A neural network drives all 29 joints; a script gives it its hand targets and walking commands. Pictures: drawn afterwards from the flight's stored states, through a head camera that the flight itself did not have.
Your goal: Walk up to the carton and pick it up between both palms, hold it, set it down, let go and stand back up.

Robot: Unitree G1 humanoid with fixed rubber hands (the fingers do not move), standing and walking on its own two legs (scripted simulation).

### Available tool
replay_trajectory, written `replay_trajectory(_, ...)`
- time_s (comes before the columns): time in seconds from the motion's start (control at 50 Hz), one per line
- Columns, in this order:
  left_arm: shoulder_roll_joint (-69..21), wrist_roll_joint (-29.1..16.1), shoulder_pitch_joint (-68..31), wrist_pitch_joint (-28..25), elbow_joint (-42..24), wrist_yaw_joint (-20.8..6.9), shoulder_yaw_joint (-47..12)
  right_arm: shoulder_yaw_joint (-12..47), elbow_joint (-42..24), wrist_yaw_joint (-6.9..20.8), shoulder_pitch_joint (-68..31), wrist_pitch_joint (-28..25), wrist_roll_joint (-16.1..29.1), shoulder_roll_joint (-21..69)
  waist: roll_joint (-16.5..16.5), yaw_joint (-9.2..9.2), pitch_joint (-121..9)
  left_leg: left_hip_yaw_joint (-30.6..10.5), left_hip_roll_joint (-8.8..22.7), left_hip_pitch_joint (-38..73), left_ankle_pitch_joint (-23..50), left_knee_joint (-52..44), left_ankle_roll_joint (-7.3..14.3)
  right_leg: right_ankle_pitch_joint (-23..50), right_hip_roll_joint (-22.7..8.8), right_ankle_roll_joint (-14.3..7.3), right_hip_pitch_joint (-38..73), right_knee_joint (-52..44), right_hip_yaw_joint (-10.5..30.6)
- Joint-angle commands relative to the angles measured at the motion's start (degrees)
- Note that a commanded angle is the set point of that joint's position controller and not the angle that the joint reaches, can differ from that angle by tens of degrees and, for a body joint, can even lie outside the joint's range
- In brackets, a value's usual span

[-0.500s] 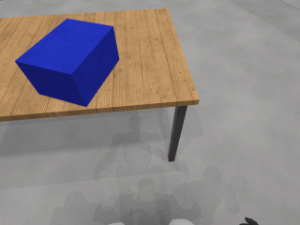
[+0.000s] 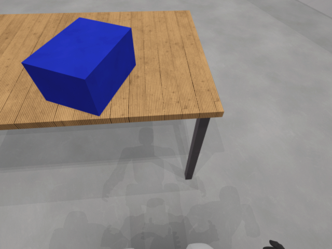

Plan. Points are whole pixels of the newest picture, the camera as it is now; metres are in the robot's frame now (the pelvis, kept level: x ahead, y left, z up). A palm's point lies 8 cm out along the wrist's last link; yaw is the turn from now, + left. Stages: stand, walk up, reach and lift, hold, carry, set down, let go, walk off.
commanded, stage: walk up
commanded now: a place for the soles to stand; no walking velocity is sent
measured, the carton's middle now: (88, 64) +0.71 +0.28 +0.01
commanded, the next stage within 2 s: none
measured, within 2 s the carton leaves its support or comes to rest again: neither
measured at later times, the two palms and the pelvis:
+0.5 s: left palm out of the picture +0.03 +0.39 -0.12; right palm out of the picture +0.09 -0.25 -0.12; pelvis +0.00 +0.06 -0.01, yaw +1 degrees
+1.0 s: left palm out of the picture -0.06 +0.56 -0.10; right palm out of the picture +0.13 -0.07 -0.11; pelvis +0.01 +0.23 -0.01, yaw +4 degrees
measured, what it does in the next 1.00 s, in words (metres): steps to the left: left foot, then right foot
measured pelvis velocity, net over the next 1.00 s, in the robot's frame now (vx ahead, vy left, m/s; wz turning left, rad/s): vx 0.01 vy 0.23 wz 0.08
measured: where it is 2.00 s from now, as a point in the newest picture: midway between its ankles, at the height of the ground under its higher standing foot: outside the picture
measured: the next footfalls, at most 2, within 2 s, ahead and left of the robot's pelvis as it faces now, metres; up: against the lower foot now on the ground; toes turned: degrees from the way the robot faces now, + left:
left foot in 0.56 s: +0.11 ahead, +0.19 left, +0.00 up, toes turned +9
right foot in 0.82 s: +0.09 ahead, +0.08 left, +0.00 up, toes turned -2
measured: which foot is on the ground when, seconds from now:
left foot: down 0.00-0.24, up 0.26-0.54, down 0.56-0.82, up 0.84-1.00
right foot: down 0.00-0.56, up 0.58-0.80, down 0.82-1.00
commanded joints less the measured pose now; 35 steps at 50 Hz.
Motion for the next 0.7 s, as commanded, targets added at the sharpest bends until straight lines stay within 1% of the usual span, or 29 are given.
replay_trajectory(0.0,14.5,0.5,-2.1,-1.6,-1.7,0.8,3.5,-4.6,-2.5,-0.7,-5.4,-1.7,-0.4,-12.2,-0.7,-0.23,-10.8,-8.9,7.5,5.8,4.5,-9.1,2.1,10.8,-6.3,-3.5,1.1,-10.2,8.1)
replay_trajectory(0.02,14.6,0.5,-2.7,-1.9,-1.8,0.7,3.5,-4.2,-1.5,-0.7,-4.2,-1.8,-0.4,-12.3,-2.5,-1.07,-12.5,-9.3,6.9,6.8,3.8,-9.1,1.8,11.0,-7.1,-4.1,0.8,-10.7,9.2)
replay_trajectory(0.06,14.4,0.3,-3.9,-1.8,-2.6,0.8,3.3,-4.3,-0.7,-0.8,-2.7,-1.8,-0.4,-13.4,0.2,-1.65,-12.0,-9.1,7.3,5.0,5.8,-8.9,1.9,12.1,-7.1,-4.1,1.5,-9.7,8.8)
replay_trajectory(0.1,14.6,0.5,-4.4,-1.6,-3.0,0.8,3.7,-4.4,-1.0,-0.8,-3.2,-1.9,-0.4,-12.9,-1.0,-1.96,-12.8,-10.8,8.8,7.6,7.0,-10.2,2.5,11.0,-5.5,-3.1,-0.2,-8.1,6.7)
replay_trajectory(0.14,13.8,0.5,-2.7,-1.2,-1.9,0.9,3.5,-4.6,-1.3,-0.8,-3.6,-1.8,-0.3,-14.4,0.9,-0.92,-12.1,-12.0,10.5,7.6,6.6,-11.6,3.4,9.3,-4.4,-2.3,-0.5,-6.6,4.4)
replay_trajectory(0.16,13.0,0.3,-3.5,-1.1,-2.0,0.8,2.6,-4.4,-0.6,-0.8,-2.8,-1.8,-0.7,-13.8,1.7,-1.6,-9.8,-12.3,10.7,7.8,7.9,-12.4,4.0,9.6,-4.3,-2.4,-2.8,-6.0,4.9)
replay_trajectory(0.18,19.3,0.5,7.1,-3.2,-0.6,3.4,6.2,-7.3,-7.3,1.4,-5.3,0.8,-4.0,-17.0,10.2,2.62,-10.2,-8.4,5.9,-3.3,9.5,-1.0,2.9,6.7,-7.0,-4.6,7.3,-6.4,7.3)
replay_trajectory(0.2,23.2,0.8,14.4,-4.1,0.4,4.5,7.6,-6.8,-11.0,2.0,-8.4,1.8,-4.5,-13.0,0.6,4.88,-11.7,-4.7,0.8,-16.1,3.8,12.1,1.1,9.0,-14.8,-8.4,16.6,-12.4,21.1)
replay_trajectory(0.22,25.8,0.8,17.1,-4.3,1.4,5.2,8.8,-6.7,-12.7,2.4,-9.0,2.8,-4.3,-11.8,-3.8,5.24,-10.9,-9.1,-3.2,-28.2,-13.2,19.9,0.0,17.5,-21.7,-12.1,24.7,-15.2,33.2)
replay_trajectory(0.24,25.8,0.7,16.1,-4.3,-0.5,5.7,9.3,-6.6,-13.2,2.3,-7.6,3.7,-4.9,-13.2,-0.4,4.43,-11.4,-14.3,-0.6,-29.3,-16.0,24.7,-0.5,15.2,-24.2,-14.0,24.1,-15.3,35.7)
replay_trajectory(0.26,25.8,0.3,14.1,-4.4,-1.7,6.2,9.1,-6.8,-11.8,2.4,-5.1,3.7,-4.8,-12.5,1.8,2.61,-10.7,-16.0,0.9,-26.8,-13.4,26.6,0.0,17.0,-24.7,-13.0,19.3,-13.2,32.1)
replay_trajectory(0.28,24.3,0.4,11.7,-4.6,-2.5,6.6,9.1,-7.2,-12.2,2.6,-5.4,3.9,-4.4,-14.2,1.3,1.71,-8.2,-16.5,2.5,-27.0,-11.1,27.1,0.1,17.3,-22.8,-13.4,16.2,-12.8,27.7)
replay_trajectory(0.3,23.4,0.0,11.0,-4.8,-2.9,6.5,8.7,-7.5,-11.3,2.6,-4.3,3.7,-4.4,-13.5,2.6,1.05,-7.0,-15.5,2.7,-25.3,-9.7,27.0,-0.2,19.9,-21.6,-12.5,13.8,-11.9,24.9)
replay_trajectory(0.32,21.7,0.3,11.2,-4.9,-3.2,6.6,8.1,-8.1,-12.2,2.9,-4.5,3.9,-4.8,-13.9,2.6,0.87,-8.9,-14.8,3.6,-25.5,-8.7,27.0,-0.8,19.4,-20.7,-13.0,14.0,-11.6,24.3)
replay_trajectory(0.34,23.3,0.5,11.1,-4.9,-3.6,6.5,8.4,-8.3,-12.6,3.1,-3.4,4.3,-4.5,-14.2,-1.0,0.78,-8.5,-14.8,3.7,-24.9,-8.5,26.9,-1.1,17.2,-20.5,-13.0,11.9,-12.0,22.0)
replay_trajectory(0.38,23.4,0.8,9.6,-4.6,-4.5,6.1,9.0,-8.0,-13.5,4.0,-3.6,4.6,-4.3,-14.2,-4.4,0.78,-7.1,-14.2,4.9,-25.1,-7.9,25.1,-1.3,11.3,-20.3,-13.4,8.4,-10.7,22.2)
replay_trajectory(0.4,23.9,1.3,8.3,-4.5,-5.7,6.4,9.1,-8.4,-13.5,4.4,-4.6,5.0,-4.6,-14.7,-3.1,-0.02,-7.5,-16.0,6.9,-23.7,-5.9,22.7,-0.6,6.7,-21.3,-12.9,7.5,-10.1,22.8)
replay_trajectory(0.44,25.1,1.5,5.3,-4.5,-5.8,6.8,9.1,-9.1,-13.2,4.9,-4.4,5.3,-3.9,-15.5,-5.1,-0.47,-6.2,-14.4,6.1,-18.9,-5.0,18.4,-0.2,-0.3,-21.6,-13.2,-0.7,-10.8,22.3)
replay_trajectory(0.46,24.7,1.4,3.7,-4.4,-6.6,7.1,8.5,-9.4,-13.6,4.9,-1.6,5.1,-4.0,-15.9,-5.7,-2.69,-6.1,-14.5,6.7,-12.4,-4.2,16.2,-0.3,-1.2,-20.5,-12.3,-6.5,-9.8,20.3)
replay_trajectory(0.48,25.2,1.2,1.3,-4.1,-6.4,6.6,8.1,-9.7,-11.8,5.1,0.8,4.9,-3.3,-16.4,-5.8,-3.82,-4.3,-12.2,5.8,-6.6,-2.4,10.9,-1.2,-5.2,-17.6,-10.5,-12.1,-8.9,14.7)
replay_trajectory(0.5,23.7,1.8,-2.9,-3.7,-7.6,6.5,7.4,-10.1,-8.8,5.0,9.8,4.6,-3.4,-16.5,-5.4,-9.15,-7.5,-9.1,4.1,7.5,0.6,5.3,-0.8,-9.2,-13.6,-7.4,-21.8,-1.2,8.3)
replay_trajectory(0.52,18.5,1.5,-1.7,-2.9,-6.7,6.7,6.7,-11.3,-5.4,4.6,17.0,4.4,-3.7,-18.6,8.2,-12.64,-7.0,-15.0,5.2,16.3,-5.3,-2.7,-1.7,-16.2,-4.1,-3.1,-30.7,16.3,1.8)
replay_trajectory(0.54,13.2,0.7,-0.9,-2.3,-7.9,6.8,5.1,-11.5,-6.2,3.6,19.3,3.5,-4.3,-23.2,24.1,-13.05,-2.9,-30.3,15.4,7.2,-21.4,-19.6,-2.6,-21.4,5.1,-1.1,-35.6,34.6,-0.2)
replay_trajectory(0.56,16.7,0.1,-0.4,-1.6,-7.3,7.3,5.4,-10.7,-9.0,3.5,9.5,3.7,-2.8,-24.6,18.4,-8.83,-0.1,-35.8,19.0,-6.3,-33.7,-30.6,-2.2,-16.8,2.5,0.1,-29.0,36.3,3.1)
replay_trajectory(0.58,19.1,0.1,4.7,-1.6,-5.2,7.0,5.1,-10.9,-11.2,3.2,2.1,4.0,-3.1,-25.6,16.2,-5.23,0.2,-38.7,21.3,-8.9,-38.8,-33.2,-1.9,-14.2,0.2,0.5,-28.0,38.9,1.8)
replay_trajectory(0.6,22.2,0.0,11.0,-1.2,-2.3,6.9,6.4,-10.8,-11.8,2.8,-1.7,3.9,-3.3,-24.3,10.9,-2.16,0.0,-35.4,20.2,-10.0,-38.0,-32.5,-3.2,-10.4,-1.9,0.3,-24.6,39.9,0.0)
replay_trajectory(0.62,23.3,0.2,13.8,-0.8,-0.2,6.1,7.4,-10.4,-13.0,2.5,-4.2,3.5,-3.3,-21.3,7.8,0.38,-0.7,-29.0,16.0,-12.3,-31.8,-32.5,-5.4,-8.7,-2.5,-0.5,-18.9,37.8,-0.9)
replay_trajectory(0.66,23.6,-0.4,18.0,0.2,1.6,4.5,7.9,-9.8,-12.6,2.6,-4.2,2.7,-3.8,-19.8,9.3,1.67,-2.8,-19.2,9.9,-13.2,-23.0,-32.8,-11.2,-8.7,-2.2,-0.3,-9.9,30.4,-4.8)
replay_trajectory(0.68,22.8,-0.5,18.3,0.6,2.1,4.1,7.7,-9.6,-12.9,2.5,-4.2,2.6,-3.9,-19.3,11.1,1.42,-4.1,-15.5,8.3,-10.5,-19.4,-31.8,-11.6,-9.4,-1.6,0.2,-7.5,25.1,-5.8)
